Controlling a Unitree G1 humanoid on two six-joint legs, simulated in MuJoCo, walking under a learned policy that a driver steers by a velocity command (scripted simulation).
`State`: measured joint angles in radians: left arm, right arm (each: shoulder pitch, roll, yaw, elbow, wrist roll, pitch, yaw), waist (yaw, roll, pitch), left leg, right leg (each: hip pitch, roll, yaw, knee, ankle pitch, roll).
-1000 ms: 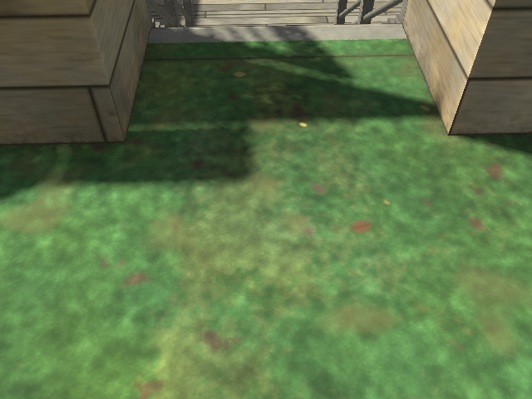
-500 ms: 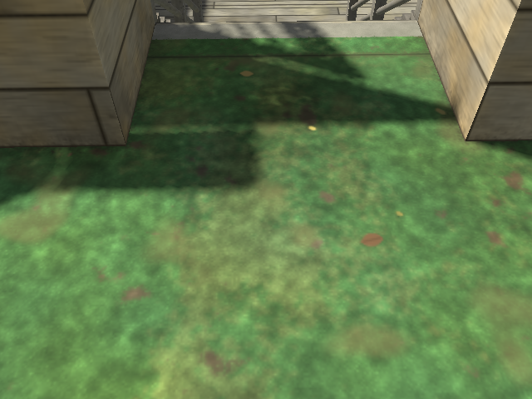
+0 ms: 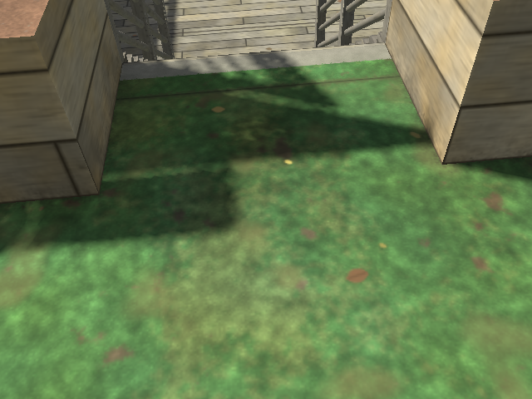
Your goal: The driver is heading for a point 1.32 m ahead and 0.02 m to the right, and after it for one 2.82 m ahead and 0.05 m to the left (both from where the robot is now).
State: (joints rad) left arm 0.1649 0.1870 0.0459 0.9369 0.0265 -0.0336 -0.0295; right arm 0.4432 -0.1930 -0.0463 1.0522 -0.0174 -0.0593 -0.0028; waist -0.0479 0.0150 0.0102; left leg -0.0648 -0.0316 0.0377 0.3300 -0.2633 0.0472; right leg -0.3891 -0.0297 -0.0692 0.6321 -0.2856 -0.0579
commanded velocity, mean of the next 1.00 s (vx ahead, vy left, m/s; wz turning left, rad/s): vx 0.48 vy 0.00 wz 0.00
